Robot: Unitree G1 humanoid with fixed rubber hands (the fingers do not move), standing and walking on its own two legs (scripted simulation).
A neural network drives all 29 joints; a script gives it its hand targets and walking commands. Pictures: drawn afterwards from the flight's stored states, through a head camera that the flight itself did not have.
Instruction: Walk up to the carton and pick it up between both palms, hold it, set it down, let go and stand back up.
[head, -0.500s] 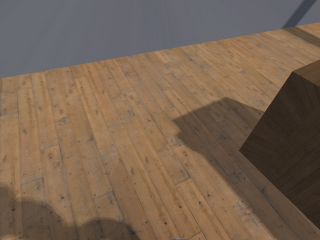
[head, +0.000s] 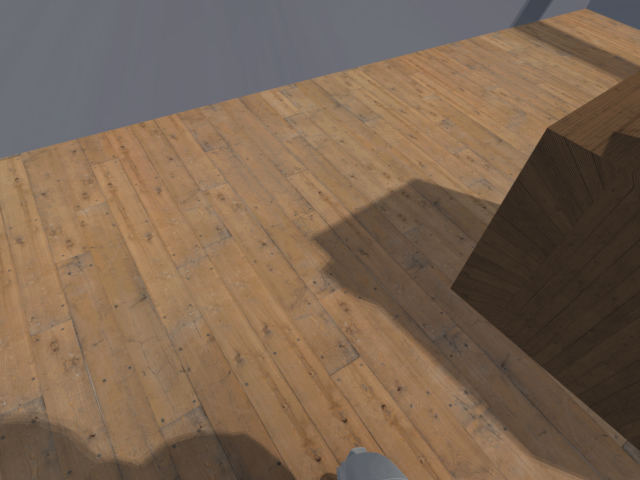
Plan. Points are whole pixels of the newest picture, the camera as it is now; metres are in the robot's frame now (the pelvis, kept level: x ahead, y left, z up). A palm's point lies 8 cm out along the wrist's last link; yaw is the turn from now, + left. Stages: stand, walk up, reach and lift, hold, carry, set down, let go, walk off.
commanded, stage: walk up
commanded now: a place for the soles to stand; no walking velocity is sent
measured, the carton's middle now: out of the picture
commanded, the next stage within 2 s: none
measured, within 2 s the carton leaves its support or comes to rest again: neither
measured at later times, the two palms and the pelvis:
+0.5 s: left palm (158, 437) +0.21 +0.22 -0.14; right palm out of the picture +0.12 -0.36 -0.10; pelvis +0.11 -0.03 -0.01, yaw -8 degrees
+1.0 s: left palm (226, 341) +0.36 +0.14 -0.15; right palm (586, 393) +0.26 -0.42 -0.10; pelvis +0.23 -0.10 -0.02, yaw -16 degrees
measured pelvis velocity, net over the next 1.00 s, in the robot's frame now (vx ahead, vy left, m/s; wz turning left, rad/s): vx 0.23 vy -0.10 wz -0.28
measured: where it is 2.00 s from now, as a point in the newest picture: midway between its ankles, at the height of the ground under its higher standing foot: (397, 419)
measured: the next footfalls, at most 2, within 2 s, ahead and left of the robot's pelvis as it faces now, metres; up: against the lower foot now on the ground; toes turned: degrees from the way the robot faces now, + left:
right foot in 0.18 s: +0.18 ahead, -0.15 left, +0.00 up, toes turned +0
left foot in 0.40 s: +0.14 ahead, +0.03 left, +0.00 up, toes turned +3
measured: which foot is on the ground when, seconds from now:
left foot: down 0.00-0.18, up 0.20-0.38, down 0.40-0.78, up 0.80-0.98, down 1.00-1.00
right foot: up 0.00-0.16, down 0.18-0.42, up 0.44-0.74, down 0.76-1.00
